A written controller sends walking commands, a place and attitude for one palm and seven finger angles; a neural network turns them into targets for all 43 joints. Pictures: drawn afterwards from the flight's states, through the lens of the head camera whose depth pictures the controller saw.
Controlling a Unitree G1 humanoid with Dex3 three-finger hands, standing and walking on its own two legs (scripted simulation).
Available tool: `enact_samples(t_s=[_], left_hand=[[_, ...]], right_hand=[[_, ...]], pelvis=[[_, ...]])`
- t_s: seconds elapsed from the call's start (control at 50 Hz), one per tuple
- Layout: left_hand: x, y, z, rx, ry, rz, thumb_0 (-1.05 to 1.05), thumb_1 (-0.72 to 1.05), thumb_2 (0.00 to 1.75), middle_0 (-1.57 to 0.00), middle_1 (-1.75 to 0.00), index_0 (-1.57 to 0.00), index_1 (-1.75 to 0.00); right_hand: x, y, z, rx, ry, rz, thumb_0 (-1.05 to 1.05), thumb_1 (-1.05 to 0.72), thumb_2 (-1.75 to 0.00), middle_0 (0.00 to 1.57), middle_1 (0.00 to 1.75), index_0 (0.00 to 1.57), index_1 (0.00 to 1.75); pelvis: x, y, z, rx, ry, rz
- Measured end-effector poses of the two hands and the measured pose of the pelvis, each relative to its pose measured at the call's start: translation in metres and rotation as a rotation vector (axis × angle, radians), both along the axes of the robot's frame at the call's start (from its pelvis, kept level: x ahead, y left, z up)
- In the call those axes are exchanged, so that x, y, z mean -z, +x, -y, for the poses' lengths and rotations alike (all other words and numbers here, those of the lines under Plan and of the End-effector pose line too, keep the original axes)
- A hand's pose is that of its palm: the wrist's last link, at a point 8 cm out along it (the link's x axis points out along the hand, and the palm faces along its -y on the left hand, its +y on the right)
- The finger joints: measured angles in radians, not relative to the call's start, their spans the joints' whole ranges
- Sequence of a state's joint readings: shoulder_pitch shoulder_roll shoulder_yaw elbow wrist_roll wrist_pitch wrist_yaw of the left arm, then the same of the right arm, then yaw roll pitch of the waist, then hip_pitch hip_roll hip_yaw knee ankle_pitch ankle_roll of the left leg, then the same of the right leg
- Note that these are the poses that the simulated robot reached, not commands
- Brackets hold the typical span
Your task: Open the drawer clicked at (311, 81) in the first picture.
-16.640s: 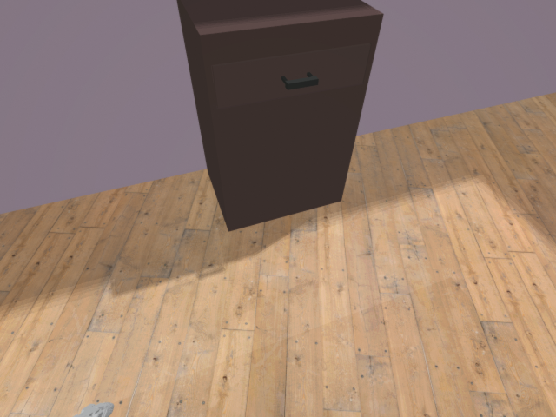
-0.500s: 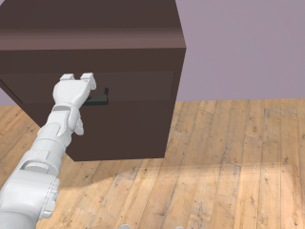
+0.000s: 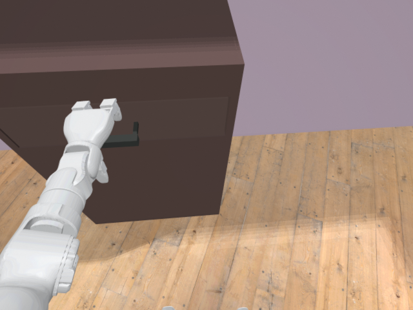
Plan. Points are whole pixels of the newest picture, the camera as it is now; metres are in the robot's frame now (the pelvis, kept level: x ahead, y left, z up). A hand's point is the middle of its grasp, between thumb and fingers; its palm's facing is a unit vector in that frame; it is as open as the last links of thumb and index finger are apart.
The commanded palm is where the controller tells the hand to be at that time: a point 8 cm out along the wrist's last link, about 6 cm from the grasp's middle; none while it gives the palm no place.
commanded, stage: move the hooked fingers above the handle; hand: left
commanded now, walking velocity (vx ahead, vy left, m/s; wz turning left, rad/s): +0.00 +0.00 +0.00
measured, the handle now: (116, 134) +0.52 +0.20 -0.02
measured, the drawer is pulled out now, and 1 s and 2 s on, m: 0.00 0.00 0.00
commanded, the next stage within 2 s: none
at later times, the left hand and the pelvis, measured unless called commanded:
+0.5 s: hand (96, 140) +0.46 +0.22 +0.03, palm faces -0.04 -0.01 -1.00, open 13.9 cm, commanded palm +0.44 +0.21 +0.09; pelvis +0.00 -0.01 +0.00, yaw +0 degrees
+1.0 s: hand (89, 143) +0.45 +0.23 +0.03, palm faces -0.08 +0.00 -1.00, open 13.9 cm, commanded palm +0.43 +0.21 +0.09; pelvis +0.00 +0.00 +0.00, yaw +0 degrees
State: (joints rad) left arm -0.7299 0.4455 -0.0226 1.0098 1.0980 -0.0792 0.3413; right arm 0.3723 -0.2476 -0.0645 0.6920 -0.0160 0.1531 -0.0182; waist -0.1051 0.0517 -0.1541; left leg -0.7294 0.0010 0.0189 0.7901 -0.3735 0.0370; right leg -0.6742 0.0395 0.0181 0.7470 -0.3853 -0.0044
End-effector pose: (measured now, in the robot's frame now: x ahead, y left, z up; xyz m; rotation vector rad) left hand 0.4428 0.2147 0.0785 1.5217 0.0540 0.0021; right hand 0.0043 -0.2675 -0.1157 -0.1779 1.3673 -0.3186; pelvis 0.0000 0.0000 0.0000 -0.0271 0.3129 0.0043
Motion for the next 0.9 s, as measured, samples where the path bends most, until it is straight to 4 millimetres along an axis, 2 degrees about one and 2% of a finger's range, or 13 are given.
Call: enact_samples(t_s=[0.14, 0.3, 0.4, 0.48, 0.58, 0.68, 0.78, 0.84, 0.9], left_hand=[[-0.006, -0.008, -0.007, -0.068, 0.030, -0.008, 0.00, -0.49, 0.30, -0.32, -1.20, -0.31, -1.20], [-0.004, -0.010, 0.014, 0.009, -0.006, -0.054, 0.00, -0.49, 0.30, -0.32, -1.20, -0.32, -1.20], [-0.009, -0.003, 0.017, 0.024, -0.006, 0.013, 0.00, -0.49, 0.30, -0.32, -1.20, -0.32, -1.20], [-0.007, 0.000, 0.001, -0.060, 0.034, 0.004, 0.00, -0.49, 0.30, -0.32, -1.20, -0.31, -1.20], [-0.002, -0.007, -0.014, -0.110, 0.044, -0.069, 0.00, -0.49, 0.30, -0.32, -1.20, -0.31, -1.20], [0.001, -0.012, 0.001, -0.005, -0.001, -0.100, 0.00, -0.49, 0.30, -0.32, -1.20, -0.31, -1.20], [-0.007, -0.005, 0.021, 0.092, -0.021, 0.001, 0.00, -0.49, 0.30, -0.32, -1.20, -0.32, -1.20], [-0.013, 0.002, 0.020, 0.052, -0.009, 0.070, 0.00, -0.49, 0.30, -0.32, -1.20, -0.32, -1.20], [-0.015, 0.006, 0.008, -0.045, 0.024, 0.073, 0.00, -0.49, 0.30, -0.32, -1.20, -0.31, -1.20]], right_hand=[[0.002, 0.027, -0.002, -0.036, 0.023, 0.060, 0.00, -0.91, -0.90, 0.20, 0.30, 0.20, 0.30], [-0.006, 0.044, 0.001, -0.057, -0.001, 0.114, 0.00, -0.90, -0.90, 0.20, 0.30, 0.20, 0.30], [-0.004, 0.039, 0.005, -0.053, -0.014, 0.111, 0.00, -0.90, -0.90, 0.20, 0.30, 0.20, 0.30], [0.000, 0.029, 0.006, -0.039, -0.004, 0.081, 0.00, -0.90, -0.90, 0.20, 0.30, 0.20, 0.30], [0.002, 0.016, 0.006, -0.019, 0.010, 0.035, 0.00, -0.91, -0.90, 0.20, 0.30, 0.20, 0.30], [-0.002, 0.012, 0.007, -0.020, -0.004, 0.009, 0.01, -0.90, -0.90, 0.20, 0.30, 0.20, 0.30], [-0.002, 0.016, 0.010, -0.027, -0.023, 0.027, 0.01, -0.90, -0.90, 0.20, 0.30, 0.20, 0.30], [0.002, 0.020, 0.010, -0.028, -0.016, 0.044, 0.01, -0.90, -0.90, 0.20, 0.30, 0.20, 0.30], [0.005, 0.022, 0.007, -0.025, 0.006, 0.055, 0.00, -0.91, -0.90, 0.20, 0.30, 0.20, 0.30]], pelvis=[[-0.002, -0.001, 0.000, -0.010, 0.001, 0.014], [-0.004, -0.003, 0.004, -0.020, 0.004, 0.035], [-0.001, -0.004, 0.005, -0.011, 0.006, 0.022], [0.000, -0.005, 0.006, -0.002, 0.008, 0.011], [-0.003, -0.001, 0.007, -0.002, 0.008, 0.013], [-0.005, 0.002, 0.007, -0.017, 0.005, 0.029], [-0.001, 0.000, 0.006, -0.019, 0.003, 0.019], [0.001, -0.002, 0.005, -0.010, 0.005, 0.006], [0.002, -0.003, 0.005, 0.002, 0.007, -0.001]])
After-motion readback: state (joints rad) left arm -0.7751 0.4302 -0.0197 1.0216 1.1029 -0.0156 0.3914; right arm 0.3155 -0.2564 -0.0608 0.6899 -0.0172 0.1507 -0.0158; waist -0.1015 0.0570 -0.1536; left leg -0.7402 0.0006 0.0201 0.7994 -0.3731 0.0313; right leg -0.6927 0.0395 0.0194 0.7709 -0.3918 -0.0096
